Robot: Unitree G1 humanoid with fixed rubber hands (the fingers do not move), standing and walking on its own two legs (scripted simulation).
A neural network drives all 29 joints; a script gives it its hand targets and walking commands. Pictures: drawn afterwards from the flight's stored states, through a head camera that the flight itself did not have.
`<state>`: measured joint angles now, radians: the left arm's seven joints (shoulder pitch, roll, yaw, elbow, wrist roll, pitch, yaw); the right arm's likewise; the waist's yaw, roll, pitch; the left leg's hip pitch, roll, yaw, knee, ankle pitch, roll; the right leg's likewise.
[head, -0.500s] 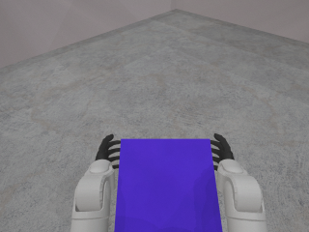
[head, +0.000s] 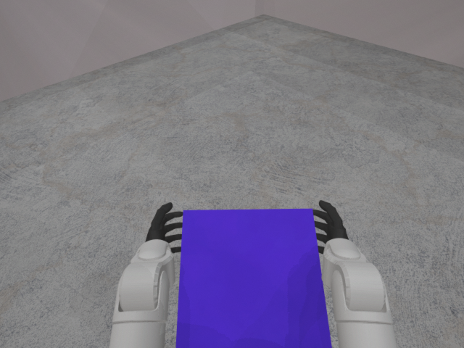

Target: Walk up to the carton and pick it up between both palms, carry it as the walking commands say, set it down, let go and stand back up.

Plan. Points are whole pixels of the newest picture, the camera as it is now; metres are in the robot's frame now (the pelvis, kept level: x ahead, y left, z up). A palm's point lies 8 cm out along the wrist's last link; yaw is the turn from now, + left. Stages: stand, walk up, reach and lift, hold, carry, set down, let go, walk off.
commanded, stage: carry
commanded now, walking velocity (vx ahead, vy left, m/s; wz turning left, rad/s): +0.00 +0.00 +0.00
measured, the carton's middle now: (245, 279) +0.27 +0.00 -0.04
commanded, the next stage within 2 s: hold in 0.76 s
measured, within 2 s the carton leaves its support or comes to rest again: neither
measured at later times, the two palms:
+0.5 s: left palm (163, 240) +0.30 +0.14 +0.06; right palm (334, 239) +0.30 -0.15 +0.06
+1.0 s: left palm (156, 259) +0.27 +0.15 +0.04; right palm (334, 267) +0.26 -0.14 +0.04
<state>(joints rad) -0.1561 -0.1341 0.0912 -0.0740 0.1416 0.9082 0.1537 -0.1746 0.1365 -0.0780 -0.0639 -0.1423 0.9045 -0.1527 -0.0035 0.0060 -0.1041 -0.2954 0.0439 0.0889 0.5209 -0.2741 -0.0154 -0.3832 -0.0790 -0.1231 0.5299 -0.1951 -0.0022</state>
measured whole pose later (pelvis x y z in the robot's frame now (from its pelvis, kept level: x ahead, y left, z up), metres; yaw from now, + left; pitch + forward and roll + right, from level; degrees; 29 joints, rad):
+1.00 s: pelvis +0.02 +0.01 +0.01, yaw -2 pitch -4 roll +0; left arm -0.01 -0.13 0.06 0.00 0.16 0.70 0.11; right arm 0.02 0.13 -0.04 -0.06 -0.15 0.71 -0.10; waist 0.01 0.05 0.04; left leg -0.04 0.01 -0.05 0.35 -0.23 -0.02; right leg -0.13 -0.02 0.01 0.33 -0.12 0.02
